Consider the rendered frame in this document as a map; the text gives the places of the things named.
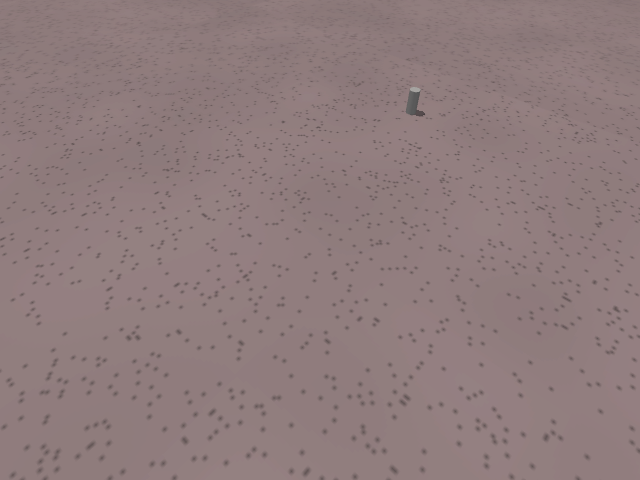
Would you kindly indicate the can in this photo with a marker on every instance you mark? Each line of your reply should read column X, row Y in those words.
column 413, row 100

